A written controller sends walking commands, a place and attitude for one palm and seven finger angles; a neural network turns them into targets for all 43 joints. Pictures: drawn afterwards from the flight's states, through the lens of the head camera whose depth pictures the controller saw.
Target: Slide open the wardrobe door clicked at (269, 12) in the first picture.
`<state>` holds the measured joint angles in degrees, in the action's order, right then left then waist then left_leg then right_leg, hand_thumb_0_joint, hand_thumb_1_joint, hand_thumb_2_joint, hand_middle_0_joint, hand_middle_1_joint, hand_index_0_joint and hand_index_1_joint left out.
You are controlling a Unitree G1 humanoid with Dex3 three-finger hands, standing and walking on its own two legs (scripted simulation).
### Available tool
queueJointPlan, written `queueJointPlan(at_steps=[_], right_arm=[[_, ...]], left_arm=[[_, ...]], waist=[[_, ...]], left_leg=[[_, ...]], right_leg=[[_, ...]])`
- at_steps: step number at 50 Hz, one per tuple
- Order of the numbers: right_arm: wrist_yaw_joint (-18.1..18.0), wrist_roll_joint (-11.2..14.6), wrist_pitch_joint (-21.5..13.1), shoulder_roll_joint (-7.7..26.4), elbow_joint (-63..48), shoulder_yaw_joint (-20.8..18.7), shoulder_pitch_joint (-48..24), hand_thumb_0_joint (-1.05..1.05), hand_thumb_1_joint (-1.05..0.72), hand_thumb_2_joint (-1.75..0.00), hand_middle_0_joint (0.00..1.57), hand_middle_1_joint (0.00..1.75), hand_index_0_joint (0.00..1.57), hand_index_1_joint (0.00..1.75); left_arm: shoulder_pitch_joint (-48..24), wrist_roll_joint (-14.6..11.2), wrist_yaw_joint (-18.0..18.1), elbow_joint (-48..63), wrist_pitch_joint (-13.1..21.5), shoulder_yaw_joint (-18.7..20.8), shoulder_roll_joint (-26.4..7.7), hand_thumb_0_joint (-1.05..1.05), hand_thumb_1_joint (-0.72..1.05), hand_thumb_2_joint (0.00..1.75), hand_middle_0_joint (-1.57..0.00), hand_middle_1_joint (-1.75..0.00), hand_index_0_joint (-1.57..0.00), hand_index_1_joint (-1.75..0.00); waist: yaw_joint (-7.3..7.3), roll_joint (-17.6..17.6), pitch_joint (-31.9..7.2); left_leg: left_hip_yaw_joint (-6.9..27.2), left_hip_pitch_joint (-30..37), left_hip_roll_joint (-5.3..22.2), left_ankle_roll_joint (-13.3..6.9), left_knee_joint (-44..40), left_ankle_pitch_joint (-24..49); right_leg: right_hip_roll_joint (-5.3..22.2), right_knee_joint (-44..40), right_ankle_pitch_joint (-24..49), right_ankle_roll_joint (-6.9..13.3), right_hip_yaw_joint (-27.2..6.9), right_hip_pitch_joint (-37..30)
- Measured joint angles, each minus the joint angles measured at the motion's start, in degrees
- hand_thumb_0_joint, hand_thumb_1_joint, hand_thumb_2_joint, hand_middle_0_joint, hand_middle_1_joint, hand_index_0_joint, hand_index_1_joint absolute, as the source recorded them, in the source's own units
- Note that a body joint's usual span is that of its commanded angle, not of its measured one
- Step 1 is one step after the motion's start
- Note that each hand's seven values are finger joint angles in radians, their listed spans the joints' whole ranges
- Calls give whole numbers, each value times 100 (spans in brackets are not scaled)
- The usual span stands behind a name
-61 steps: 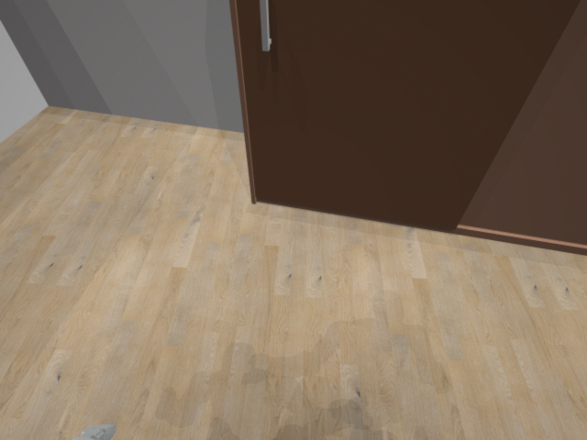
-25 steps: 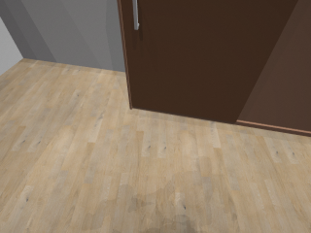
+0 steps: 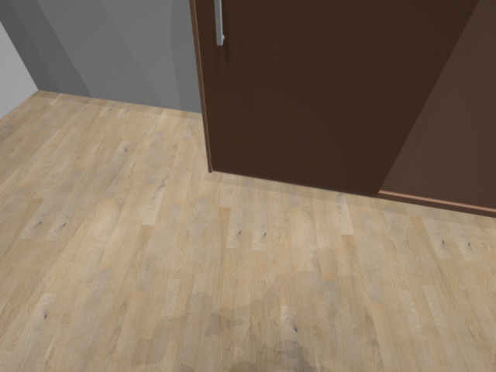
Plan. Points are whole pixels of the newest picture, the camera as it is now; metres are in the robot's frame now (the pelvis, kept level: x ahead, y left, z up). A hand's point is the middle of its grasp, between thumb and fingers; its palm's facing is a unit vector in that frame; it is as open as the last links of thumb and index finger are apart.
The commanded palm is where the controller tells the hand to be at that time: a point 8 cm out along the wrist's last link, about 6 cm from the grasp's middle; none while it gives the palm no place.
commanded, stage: look at it before walking up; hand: left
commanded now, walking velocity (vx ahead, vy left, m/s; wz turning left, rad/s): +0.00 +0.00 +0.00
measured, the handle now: (220, 18) +1.22 +0.17 +0.08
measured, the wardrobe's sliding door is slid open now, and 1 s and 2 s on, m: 0.00 0.00 0.00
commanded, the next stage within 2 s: walk to a spot facing it in 0.42 s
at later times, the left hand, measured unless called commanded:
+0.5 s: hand out of the picture +0.08 +0.25 -0.15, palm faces -0.02 -0.94 -0.34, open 7.4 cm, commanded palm none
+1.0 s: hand out of the picture +0.06 +0.24 -0.19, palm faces +0.18 -0.97 -0.17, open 7.4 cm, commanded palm none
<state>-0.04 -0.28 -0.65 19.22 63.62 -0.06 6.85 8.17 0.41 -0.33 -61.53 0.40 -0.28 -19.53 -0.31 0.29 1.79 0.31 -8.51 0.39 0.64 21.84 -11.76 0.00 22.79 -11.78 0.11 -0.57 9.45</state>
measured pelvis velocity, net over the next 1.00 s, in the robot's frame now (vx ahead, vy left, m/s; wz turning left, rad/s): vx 0.10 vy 0.06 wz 0.18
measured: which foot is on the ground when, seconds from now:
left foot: down 0.00-1.00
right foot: down 0.00-0.84, up 0.86-1.00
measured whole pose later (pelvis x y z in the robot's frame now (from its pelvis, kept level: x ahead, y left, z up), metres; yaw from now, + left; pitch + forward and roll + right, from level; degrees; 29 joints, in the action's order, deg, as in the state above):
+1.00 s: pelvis +0.10 +0.06 -0.01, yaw +10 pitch +0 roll +0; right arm -0.5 -0.7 -3.2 7.8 62.1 -1.1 23.0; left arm 18.4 1.6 -1.3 -61.3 -0.3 2.6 -12.7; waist -1.6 3.1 1.0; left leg -4.6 -10.4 -1.7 -3.5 26.8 -16.8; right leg 5.1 63.7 -19.9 -0.8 3.3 26.5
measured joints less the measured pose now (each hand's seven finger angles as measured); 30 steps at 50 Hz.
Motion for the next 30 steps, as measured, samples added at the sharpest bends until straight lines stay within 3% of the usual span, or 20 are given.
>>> queueJointPlan(at_steps=[30], right_arm=[[-29, -15, 31, -14, -6, 26, -39, 1, -90, -90, 21, 30, 20, 30]], left_arm=[[-3, 1, 47, -13, -19, 13, 42, 1, 91, 89, -20, -30, -20, -30]], waist=[[-1, -32, -34]], left_leg=[[70, 68, 7, 25, -42, -62]], right_leg=[[-3, -60, -82, 9, 72, -104]])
